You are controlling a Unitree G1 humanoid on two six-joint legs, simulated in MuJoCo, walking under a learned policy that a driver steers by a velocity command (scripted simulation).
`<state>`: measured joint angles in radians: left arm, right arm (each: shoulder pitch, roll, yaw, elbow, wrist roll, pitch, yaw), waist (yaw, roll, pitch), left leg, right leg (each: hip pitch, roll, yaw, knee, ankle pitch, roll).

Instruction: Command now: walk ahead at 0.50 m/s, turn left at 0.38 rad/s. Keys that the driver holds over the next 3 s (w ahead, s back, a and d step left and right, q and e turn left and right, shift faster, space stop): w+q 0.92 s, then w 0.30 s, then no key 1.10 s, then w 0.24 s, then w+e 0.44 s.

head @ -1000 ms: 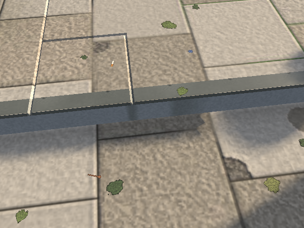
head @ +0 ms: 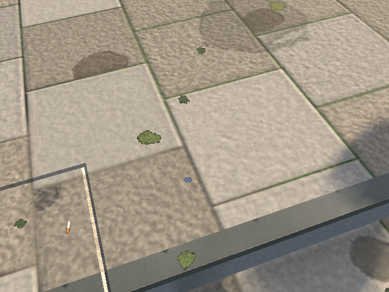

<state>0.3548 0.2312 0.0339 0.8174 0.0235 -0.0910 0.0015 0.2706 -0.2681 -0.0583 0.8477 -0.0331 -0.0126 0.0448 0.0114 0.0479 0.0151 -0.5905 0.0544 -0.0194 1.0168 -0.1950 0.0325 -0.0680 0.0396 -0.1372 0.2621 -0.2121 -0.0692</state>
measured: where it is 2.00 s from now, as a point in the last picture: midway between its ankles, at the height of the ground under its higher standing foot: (137, 180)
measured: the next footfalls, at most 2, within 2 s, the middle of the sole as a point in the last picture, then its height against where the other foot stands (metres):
left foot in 0.26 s outside the picture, level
right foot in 0.84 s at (198, 221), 0.14 m higher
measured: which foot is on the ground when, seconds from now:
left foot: up 0.00-0.24, down 0.26-0.84, up 0.86-1.00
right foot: down 0.00-0.26, up 0.28-0.82, down 0.84-1.00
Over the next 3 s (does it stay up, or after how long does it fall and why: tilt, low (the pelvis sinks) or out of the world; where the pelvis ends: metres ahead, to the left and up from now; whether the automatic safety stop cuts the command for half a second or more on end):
stays up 1.05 0.41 0.11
